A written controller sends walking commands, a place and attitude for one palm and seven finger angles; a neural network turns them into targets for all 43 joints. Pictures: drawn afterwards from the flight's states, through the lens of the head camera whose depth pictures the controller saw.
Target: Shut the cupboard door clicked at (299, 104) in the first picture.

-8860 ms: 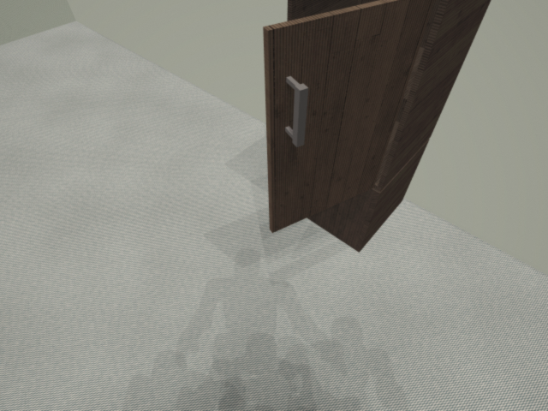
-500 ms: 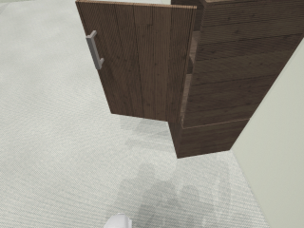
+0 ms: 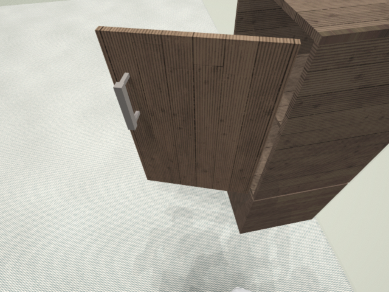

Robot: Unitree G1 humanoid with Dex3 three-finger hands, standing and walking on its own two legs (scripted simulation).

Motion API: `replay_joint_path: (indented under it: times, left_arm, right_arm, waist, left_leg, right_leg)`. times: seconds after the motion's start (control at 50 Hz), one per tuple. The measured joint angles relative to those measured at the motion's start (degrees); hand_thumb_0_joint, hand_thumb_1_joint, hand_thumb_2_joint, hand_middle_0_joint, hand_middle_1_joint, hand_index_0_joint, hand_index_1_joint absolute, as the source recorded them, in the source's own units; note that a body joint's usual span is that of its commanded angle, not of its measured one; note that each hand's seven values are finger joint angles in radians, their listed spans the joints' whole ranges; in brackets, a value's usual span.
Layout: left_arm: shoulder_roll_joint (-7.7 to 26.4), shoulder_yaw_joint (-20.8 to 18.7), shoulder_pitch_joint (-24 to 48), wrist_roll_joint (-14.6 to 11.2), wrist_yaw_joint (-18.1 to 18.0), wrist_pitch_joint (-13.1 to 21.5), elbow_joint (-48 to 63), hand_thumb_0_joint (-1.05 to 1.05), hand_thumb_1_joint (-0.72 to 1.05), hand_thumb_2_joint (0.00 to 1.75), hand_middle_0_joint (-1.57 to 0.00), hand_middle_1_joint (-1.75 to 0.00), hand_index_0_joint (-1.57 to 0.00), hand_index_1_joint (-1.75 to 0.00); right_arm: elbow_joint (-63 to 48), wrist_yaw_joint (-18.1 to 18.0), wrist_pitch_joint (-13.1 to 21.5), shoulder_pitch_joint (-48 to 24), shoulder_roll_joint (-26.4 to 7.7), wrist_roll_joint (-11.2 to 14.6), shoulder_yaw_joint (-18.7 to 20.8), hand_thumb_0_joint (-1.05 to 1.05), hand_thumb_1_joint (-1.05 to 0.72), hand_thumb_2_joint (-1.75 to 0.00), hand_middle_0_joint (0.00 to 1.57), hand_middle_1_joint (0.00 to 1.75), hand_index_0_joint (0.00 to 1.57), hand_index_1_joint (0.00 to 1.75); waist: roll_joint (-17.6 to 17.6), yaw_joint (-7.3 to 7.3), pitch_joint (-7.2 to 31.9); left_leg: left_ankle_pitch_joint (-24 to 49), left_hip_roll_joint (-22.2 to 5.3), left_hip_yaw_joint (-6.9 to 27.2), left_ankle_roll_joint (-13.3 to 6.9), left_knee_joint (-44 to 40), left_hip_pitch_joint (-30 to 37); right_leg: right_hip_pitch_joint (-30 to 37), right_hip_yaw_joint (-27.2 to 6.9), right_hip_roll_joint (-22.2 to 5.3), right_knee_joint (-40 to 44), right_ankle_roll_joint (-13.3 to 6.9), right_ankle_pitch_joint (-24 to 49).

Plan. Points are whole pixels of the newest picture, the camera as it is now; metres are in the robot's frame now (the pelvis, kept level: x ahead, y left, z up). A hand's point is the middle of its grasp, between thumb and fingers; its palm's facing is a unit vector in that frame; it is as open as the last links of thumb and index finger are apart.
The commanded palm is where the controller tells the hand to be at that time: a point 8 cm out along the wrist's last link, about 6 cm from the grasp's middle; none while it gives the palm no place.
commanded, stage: come to a stop and stand still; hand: left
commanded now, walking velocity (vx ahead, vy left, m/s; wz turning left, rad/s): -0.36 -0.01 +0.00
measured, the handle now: (129, 102) +0.51 +0.19 +0.09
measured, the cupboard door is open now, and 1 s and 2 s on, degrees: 70 70 70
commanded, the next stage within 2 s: look again from close up in 1.76 s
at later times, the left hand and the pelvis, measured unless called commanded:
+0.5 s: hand out of the picture +0.06 +0.24 -0.18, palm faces +0.06 -0.98 -0.18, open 7.4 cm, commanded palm none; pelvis +0.01 +0.05 +0.01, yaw -1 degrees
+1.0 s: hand out of the picture +0.01 +0.18 -0.17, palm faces +0.02 -0.98 -0.20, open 7.3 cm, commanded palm none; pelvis -0.01 +0.00 +0.00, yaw +0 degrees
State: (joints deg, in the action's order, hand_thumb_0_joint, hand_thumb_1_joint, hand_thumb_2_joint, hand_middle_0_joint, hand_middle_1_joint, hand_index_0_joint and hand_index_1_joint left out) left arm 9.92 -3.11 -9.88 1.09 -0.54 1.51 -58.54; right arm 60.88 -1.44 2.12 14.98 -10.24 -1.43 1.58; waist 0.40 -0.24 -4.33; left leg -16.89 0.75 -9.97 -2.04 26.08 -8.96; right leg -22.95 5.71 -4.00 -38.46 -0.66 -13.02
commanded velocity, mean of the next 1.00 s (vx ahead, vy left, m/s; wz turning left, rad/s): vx -0.05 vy -0.04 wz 0.00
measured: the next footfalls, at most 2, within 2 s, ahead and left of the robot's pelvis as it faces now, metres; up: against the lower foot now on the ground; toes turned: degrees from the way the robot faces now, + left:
right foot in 0.02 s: +0.10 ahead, -0.10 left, +0.00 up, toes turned -6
left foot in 0.32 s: +0.06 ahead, +0.15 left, +0.00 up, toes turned +4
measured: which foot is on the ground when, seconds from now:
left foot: down 0.00-0.04, up 0.06-0.30, down 0.32-1.00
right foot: up 0.00-0.00, down 0.02-0.32, up 0.34-0.72, down 0.74-1.00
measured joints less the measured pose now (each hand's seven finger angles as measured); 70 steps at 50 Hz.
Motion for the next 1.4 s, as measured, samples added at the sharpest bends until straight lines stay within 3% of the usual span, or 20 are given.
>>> replay_joint_path:
  times: [0.02,0.1,0.16,0.2,0.26,0.3,0.32,0.38,0.44,0.5,0.56,0.66,0.74,0.8,0.88,1.16,1.4]
  left_arm:
    - [0.40,0.23,0.21,0.02,-0.12,0.42,0.46,0.01,0.93,0.90,-0.20,-0.30,-0.19,-0.30]
    - [-0.43,1.42,2.34,-0.21,-0.72,0.54,0.14,0.01,0.92,0.90,-0.20,-0.30,-0.19,-0.30]
    - [-0.73,1.37,4.10,-0.19,-1.36,-0.13,0.63,0.00,0.91,0.90,-0.20,-0.30,-0.20,-0.30]
    - [-0.93,1.15,4.79,-0.14,-1.55,-0.83,1.12,0.00,0.91,0.90,-0.20,-0.30,-0.20,-0.30]
    - [-0.83,0.82,5.00,-0.01,-1.54,-1.74,1.65,0.00,0.91,0.90,-0.20,-0.30,-0.20,-0.30]
    - [-0.55,0.59,4.58,-0.16,-1.43,-2.31,1.82,0.00,0.90,0.90,-0.20,-0.30,-0.20,-0.30]
    - [-0.54,0.52,4.07,-0.38,-1.30,-2.67,2.01,0.00,0.90,0.90,-0.20,-0.30,-0.20,-0.30]
    - [0.51,0.00,2.95,-0.56,-1.26,-4.30,2.02,0.00,0.90,0.90,-0.20,-0.30,-0.20,-0.30]
    - [1.43,-0.85,1.46,-0.52,-0.92,-4.92,1.31,0.01,0.90,0.90,-0.20,-0.30,-0.20,-0.30]
    - [1.92,-1.33,-0.46,-0.49,-0.43,-4.96,0.39,0.01,0.91,0.90,-0.20,-0.30,-0.20,-0.30]
    - [2.19,-1.35,-2.30,-0.35,-0.09,-5.18,-0.65,0.01,0.91,0.90,-0.20,-0.30,-0.20,-0.30]
    - [1.80,-0.64,-3.19,-0.40,0.27,-4.99,-1.98,0.01,0.91,0.90,-0.20,-0.30,-0.19,-0.30]
    - [1.77,0.10,-3.50,-0.50,0.09,-3.23,-1.81,0.01,0.91,0.90,-0.20,-0.30,-0.19,-0.30]
    - [-0.11,1.12,-2.78,-0.53,-0.30,-2.70,-3.51,0.01,0.91,0.90,-0.20,-0.30,-0.19,-0.30]
    - [-0.76,1.80,-3.15,-0.76,-0.95,-2.06,-4.79,0.01,0.93,0.90,-0.20,-0.30,-0.20,-0.30]
    - [-2.12,2.09,-5.10,-1.20,-1.11,-1.41,-6.52,0.01,0.92,0.90,-0.20,-0.30,-0.20,-0.30]
    - [-3.22,2.13,-6.29,-0.92,-1.30,-1.25,-6.93,0.01,0.91,0.90,-0.20,-0.30,-0.20,-0.30]
  right_arm:
    - [0.75,0.00,-0.46,0.73,0.23,0.29,-0.18,-0.01,-0.93,-0.90,0.20,0.30,0.20,0.30]
    - [2.45,-0.06,-3.22,0.11,-0.18,1.39,0.22,0.00,-0.92,-0.90,0.20,0.30,0.20,0.30]
    - [2.29,-0.26,-4.55,-1.39,0.39,1.84,0.52,0.00,-0.92,-0.90,0.20,0.30,0.20,0.30]
    - [1.68,-0.28,-5.01,-2.39,0.56,1.84,0.75,0.00,-0.92,-0.90,0.20,0.30,0.20,0.30]
    - [0.35,-0.10,-5.09,-3.63,0.70,1.67,1.02,0.00,-0.91,-0.90,0.20,0.30,0.20,0.30]
    - [-0.56,0.08,-4.61,-3.98,0.70,1.50,1.11,0.00,-0.91,-0.90,0.20,0.30,0.20,0.30]
    - [-1.12,0.21,-4.18,-3.68,0.43,1.28,1.15,0.00,-0.91,-0.90,0.20,0.30,0.20,0.30]
    - [-1.94,-0.10,-3.63,-3.66,1.34,0.26,0.87,0.00,-0.91,-0.90,0.20,0.30,0.20,0.30]
    - [-2.61,-0.69,-3.22,-3.32,2.19,-0.14,0.18,0.00,-0.91,-0.90,0.20,0.30,0.20,0.30]
    - [-2.64,-1.17,-2.95,-3.36,2.12,-0.24,0.14,0.00,-0.92,-0.90,0.20,0.30,0.20,0.30]
    - [-2.56,-1.02,-2.51,-3.31,1.68,-0.24,0.37,0.00,-0.92,-0.90,0.20,0.30,0.20,0.30]
    - [-1.77,-0.54,-2.37,-2.77,0.79,-0.25,0.93,0.00,-0.91,-0.90,0.20,0.30,0.20,0.30]
    - [-0.23,-0.12,-2.93,-1.34,0.61,0.50,1.19,0.00,-0.91,-0.90,0.20,0.30,0.20,0.30]
    - [1.55,0.24,-3.68,-0.98,-0.33,0.55,1.22,0.00,-0.91,-0.90,0.20,0.30,0.20,0.30]
    - [3.60,0.51,-3.43,0.66,0.17,0.50,0.69,0.00,-0.91,-0.90,0.20,0.30,0.20,0.30]
    - [6.69,0.00,-2.81,2.15,2.95,0.70,-0.17,0.00,-0.91,-0.90,0.20,0.30,0.20,0.30]
    - [5.63,-0.79,-2.36,-1.04,2.33,0.83,0.06,0.01,-0.92,-0.90,0.20,0.30,0.20,0.30]
  waist:
    - [0.50,0.10,0.37]
    - [-2.18,1.91,0.14]
    - [-1.28,1.95,-1.19]
    - [-0.54,1.71,-1.81]
    - [0.59,1.53,-2.14]
    - [1.06,1.56,-2.03]
    - [0.57,1.63,-1.51]
    - [1.65,1.28,-1.12]
    - [1.82,0.78,-0.42]
    - [1.41,0.33,0.28]
    - [0.81,0.34,0.90]
    - [-0.54,1.29,1.10]
    - [1.00,1.16,1.91]
    - [-0.95,2.09,1.37]
    - [-1.08,2.45,1.80]
    - [-0.86,1.64,1.15]
    - [0.07,0.60,1.17]
  left_leg:
    - [-1.64,0.32,-0.12,0.34,1.85,-0.08]
    - [-10.89,-1.08,3.16,2.90,11.46,-3.25]
    - [-15.56,-0.44,5.99,4.09,20.94,-7.26]
    - [-15.31,-0.35,6.84,4.65,22.91,-9.05]
    - [-11.18,-0.83,6.99,5.12,18.88,-9.67]
    - [-4.09,-1.53,6.66,4.92,10.91,-7.89]
    - [0.11,-2.35,6.76,3.57,7.20,-7.04]
    - [-0.38,-2.15,6.00,0.27,8.87,-8.00]
    - [0.70,-2.49,5.78,-0.18,6.24,-7.33]
    - [2.77,-2.86,5.47,-0.22,3.03,-6.65]
    - [4.26,-3.44,5.10,-0.13,0.73,-6.29]
    - [5.48,-4.52,5.24,0.69,-0.01,-6.94]
    - [4.72,-3.34,4.53,2.02,2.93,-9.03]
    - [5.14,-3.81,5.66,2.80,2.86,-8.32]
    - [5.95,-3.89,6.40,3.47,0.97,-6.50]
    - [5.44,-4.85,7.39,4.88,-0.17,-4.61]
    - [3.56,-4.70,7.36,5.00,0.56,-3.47]
  right_leg:
    - [1.88,-0.75,0.00,3.25,-0.53,2.66]
    - [3.66,0.49,1.61,3.64,-1.86,-2.68]
    - [4.88,0.39,1.42,5.81,-1.69,-1.46]
    - [5.57,0.17,1.03,7.40,-1.33,-0.46]
    - [5.71,-0.14,0.30,8.29,-0.19,0.39]
    - [5.07,-0.29,0.04,6.93,0.78,-0.03]
    - [4.25,-0.03,0.34,5.44,1.28,-0.69]
    - [0.32,-3.62,1.77,-6.37,1.37,-12.66]
    - [-2.55,-6.44,3.87,-18.99,1.56,-13.57]
    - [-1.98,-6.81,3.93,-22.09,2.05,-12.12]
    - [0.69,-6.21,3.11,-18.33,2.31,-12.18]
    - [7.19,-4.23,2.12,-4.47,1.87,-13.44]
    - [13.94,-4.58,0.67,12.50,0.91,-6.10]
    - [14.30,-3.82,1.29,11.44,2.21,-6.13]
    - [15.57,-3.08,1.56,11.62,1.81,-5.91]
    - [18.04,-2.12,2.74,13.39,0.49,-6.45]
    - [19.81,-2.05,2.56,13.94,0.60,-7.66]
